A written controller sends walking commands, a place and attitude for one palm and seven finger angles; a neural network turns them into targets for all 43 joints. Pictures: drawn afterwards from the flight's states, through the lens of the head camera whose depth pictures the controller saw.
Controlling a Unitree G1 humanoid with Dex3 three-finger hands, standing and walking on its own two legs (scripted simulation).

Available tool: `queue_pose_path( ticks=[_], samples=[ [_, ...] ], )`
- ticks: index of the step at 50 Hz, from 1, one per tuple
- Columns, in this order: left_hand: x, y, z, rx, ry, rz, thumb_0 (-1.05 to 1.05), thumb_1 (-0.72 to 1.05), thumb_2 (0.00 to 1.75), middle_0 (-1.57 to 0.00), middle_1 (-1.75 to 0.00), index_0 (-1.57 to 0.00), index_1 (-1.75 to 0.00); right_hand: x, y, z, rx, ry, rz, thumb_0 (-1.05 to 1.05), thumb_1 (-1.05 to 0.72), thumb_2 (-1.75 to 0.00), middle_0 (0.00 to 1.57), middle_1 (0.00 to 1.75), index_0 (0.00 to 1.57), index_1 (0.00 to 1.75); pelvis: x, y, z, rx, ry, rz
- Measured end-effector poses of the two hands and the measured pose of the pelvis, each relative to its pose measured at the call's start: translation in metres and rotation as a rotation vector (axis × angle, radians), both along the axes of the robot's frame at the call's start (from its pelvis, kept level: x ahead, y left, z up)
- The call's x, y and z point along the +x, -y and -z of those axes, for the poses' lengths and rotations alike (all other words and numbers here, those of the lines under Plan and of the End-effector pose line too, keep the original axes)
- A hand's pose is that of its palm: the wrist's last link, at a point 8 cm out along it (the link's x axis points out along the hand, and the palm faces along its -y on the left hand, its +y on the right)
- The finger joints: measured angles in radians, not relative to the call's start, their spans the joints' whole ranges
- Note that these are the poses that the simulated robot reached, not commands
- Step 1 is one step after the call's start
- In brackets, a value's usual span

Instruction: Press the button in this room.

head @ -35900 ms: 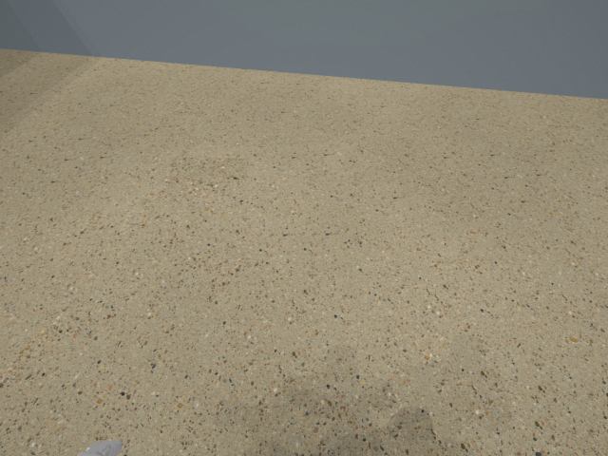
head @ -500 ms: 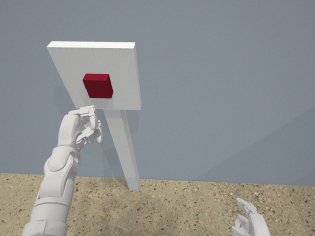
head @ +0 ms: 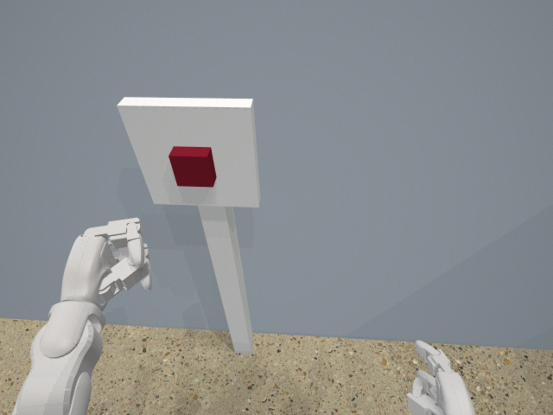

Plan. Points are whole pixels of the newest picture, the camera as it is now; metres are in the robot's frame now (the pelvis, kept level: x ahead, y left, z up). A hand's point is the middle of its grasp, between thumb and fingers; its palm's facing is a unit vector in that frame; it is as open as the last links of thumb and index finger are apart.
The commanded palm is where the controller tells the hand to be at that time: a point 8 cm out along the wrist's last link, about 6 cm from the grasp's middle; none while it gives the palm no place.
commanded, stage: draw the hand back to the body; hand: left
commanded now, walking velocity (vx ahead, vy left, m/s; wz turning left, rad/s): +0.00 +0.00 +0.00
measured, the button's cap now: (194, 165) +0.49 +0.19 +0.13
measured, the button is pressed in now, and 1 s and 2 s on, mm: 0 0 0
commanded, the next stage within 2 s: step back with the hand held close in 0.90 s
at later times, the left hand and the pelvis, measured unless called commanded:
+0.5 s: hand (86, 280) +0.22 +0.24 +0.17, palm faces +0.36 -0.87 -0.33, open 3.1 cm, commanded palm +0.16 +0.28 +0.18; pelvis +0.02 +0.01 +0.01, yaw -1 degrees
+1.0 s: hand (71, 283) +0.20 +0.24 +0.18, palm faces +0.40 -0.84 -0.36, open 3.1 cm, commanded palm +0.16 +0.29 +0.19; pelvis +0.02 +0.01 +0.01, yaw -1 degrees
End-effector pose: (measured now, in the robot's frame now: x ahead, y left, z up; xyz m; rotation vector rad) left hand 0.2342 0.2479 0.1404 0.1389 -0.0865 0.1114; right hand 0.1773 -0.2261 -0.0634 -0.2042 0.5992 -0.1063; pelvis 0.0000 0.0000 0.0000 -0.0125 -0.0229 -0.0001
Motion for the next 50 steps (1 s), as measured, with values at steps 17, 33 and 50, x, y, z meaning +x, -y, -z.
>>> queue_pose_path(
  ticks=[17, 33, 50],
  samples=[
    [-0.044, -0.023, -0.024, 0.176, 0.053, -0.217, 0.02, 0.89, 0.90, -1.30, -1.50, -1.30, -1.50, 0.003, -0.023, 0.000, 0.002, -0.084, -0.040, 0.01, -0.90, -0.90, 0.20, 0.30, 0.20, 0.30, 0.008, -0.009, -0.014, 0.004, 0.062, 0.015],
    [-0.073, -0.039, -0.050, 0.281, 0.095, -0.280, 0.02, 0.89, 0.90, -1.31, -1.50, -1.31, -1.50, 0.020, -0.021, -0.005, -0.002, -0.056, -0.036, 0.01, -0.91, -0.90, 0.20, 0.30, 0.20, 0.30, 0.021, -0.012, -0.013, 0.002, 0.060, 0.021],
    [-0.071, -0.035, -0.049, 0.268, 0.097, -0.281, 0.02, 0.89, 0.90, -1.31, -1.50, -1.31, -1.50, 0.023, -0.022, -0.006, -0.002, -0.047, -0.044, 0.01, -0.90, -0.90, 0.20, 0.30, 0.20, 0.30, 0.022, -0.008, -0.013, 0.001, 0.059, 0.020]
  ],
)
